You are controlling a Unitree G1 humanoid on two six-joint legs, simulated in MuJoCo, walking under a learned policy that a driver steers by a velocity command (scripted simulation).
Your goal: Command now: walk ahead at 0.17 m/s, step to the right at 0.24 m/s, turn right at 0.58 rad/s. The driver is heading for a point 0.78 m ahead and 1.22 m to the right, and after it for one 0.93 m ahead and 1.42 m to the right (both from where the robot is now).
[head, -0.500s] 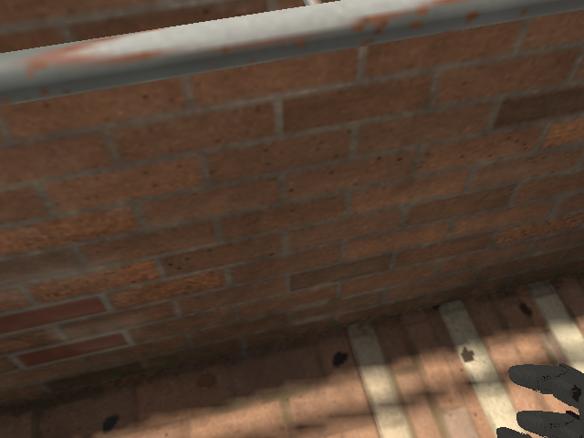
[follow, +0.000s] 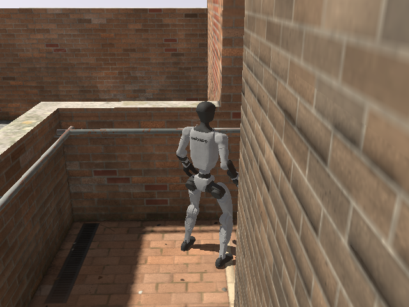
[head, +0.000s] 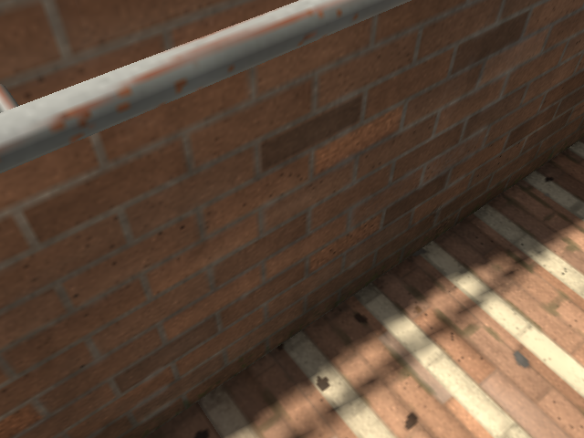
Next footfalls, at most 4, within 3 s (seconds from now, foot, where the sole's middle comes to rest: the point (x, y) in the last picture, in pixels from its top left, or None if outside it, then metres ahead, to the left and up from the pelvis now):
0.02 right None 0.05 -0.15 -0.77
0.34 left None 0.18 -0.02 -0.77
0.74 right None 0.20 -0.44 -0.77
1.22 left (523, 421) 0.53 -0.51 -0.77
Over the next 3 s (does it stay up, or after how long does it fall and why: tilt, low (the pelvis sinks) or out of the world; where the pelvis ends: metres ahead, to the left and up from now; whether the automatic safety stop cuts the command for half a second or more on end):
stays up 0.61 -1.11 0.01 its command is cut before an obstacle from the start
